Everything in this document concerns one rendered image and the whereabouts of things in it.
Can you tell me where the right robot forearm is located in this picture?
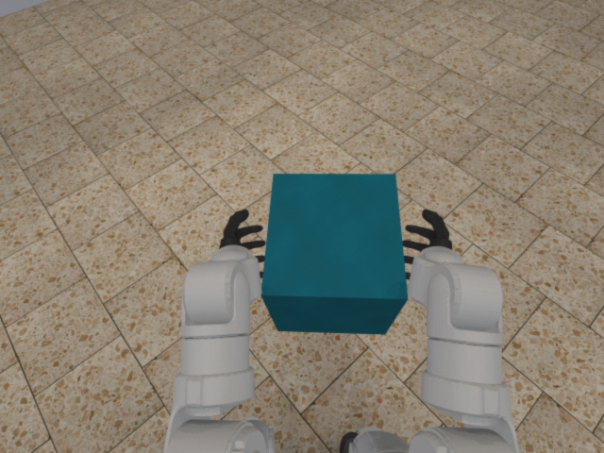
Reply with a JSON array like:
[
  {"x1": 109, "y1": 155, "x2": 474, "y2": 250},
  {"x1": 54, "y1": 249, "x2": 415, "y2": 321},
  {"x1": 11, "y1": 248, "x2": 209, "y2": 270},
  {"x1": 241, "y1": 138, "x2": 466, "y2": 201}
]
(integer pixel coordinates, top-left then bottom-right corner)
[{"x1": 407, "y1": 246, "x2": 520, "y2": 453}]

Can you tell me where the right robot hand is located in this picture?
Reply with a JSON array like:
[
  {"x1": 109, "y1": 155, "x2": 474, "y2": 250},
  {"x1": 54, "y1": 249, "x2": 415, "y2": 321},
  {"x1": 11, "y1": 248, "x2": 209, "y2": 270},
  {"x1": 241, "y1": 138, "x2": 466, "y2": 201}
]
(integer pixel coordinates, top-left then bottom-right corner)
[{"x1": 402, "y1": 210, "x2": 452, "y2": 280}]

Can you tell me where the left robot hand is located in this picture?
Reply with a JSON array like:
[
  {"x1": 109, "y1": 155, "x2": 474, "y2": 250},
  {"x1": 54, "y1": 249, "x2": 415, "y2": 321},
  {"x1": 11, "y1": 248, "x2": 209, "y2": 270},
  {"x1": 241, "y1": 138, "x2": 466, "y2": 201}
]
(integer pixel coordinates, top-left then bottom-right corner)
[{"x1": 219, "y1": 210, "x2": 265, "y2": 278}]

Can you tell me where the robot left upper arm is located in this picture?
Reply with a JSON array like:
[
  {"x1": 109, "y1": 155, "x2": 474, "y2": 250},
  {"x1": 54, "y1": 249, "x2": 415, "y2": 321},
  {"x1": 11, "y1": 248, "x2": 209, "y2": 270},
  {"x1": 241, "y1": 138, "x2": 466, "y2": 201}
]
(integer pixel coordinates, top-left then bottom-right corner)
[{"x1": 165, "y1": 419, "x2": 267, "y2": 453}]

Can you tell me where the left robot forearm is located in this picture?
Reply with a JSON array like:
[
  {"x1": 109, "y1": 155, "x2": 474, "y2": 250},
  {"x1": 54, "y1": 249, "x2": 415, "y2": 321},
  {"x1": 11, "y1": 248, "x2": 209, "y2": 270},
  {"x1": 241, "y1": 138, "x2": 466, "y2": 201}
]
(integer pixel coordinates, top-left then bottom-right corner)
[{"x1": 163, "y1": 245, "x2": 262, "y2": 453}]

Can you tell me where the right robot foot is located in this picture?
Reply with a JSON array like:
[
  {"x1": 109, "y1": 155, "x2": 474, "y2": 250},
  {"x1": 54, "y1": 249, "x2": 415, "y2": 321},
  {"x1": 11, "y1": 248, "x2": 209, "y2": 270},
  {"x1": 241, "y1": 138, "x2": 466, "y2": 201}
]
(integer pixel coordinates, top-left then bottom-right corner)
[{"x1": 340, "y1": 432, "x2": 359, "y2": 453}]

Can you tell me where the left robot thigh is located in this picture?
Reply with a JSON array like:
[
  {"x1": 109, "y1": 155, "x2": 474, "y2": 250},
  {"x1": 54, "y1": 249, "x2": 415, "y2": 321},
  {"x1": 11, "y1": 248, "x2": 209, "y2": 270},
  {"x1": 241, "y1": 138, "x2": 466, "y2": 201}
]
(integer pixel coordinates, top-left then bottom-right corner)
[{"x1": 245, "y1": 420, "x2": 275, "y2": 453}]

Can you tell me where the carton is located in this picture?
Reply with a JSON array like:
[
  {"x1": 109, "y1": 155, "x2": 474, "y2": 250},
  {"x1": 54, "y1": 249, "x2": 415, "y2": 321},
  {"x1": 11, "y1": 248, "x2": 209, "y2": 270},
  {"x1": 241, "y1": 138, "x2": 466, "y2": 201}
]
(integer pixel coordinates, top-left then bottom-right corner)
[{"x1": 261, "y1": 174, "x2": 408, "y2": 335}]

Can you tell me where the robot right upper arm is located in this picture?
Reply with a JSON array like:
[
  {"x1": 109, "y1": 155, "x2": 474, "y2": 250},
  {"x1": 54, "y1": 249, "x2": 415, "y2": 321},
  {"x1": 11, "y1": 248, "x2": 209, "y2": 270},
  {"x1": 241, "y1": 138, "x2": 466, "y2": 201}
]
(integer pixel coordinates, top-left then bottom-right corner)
[{"x1": 409, "y1": 427, "x2": 514, "y2": 453}]

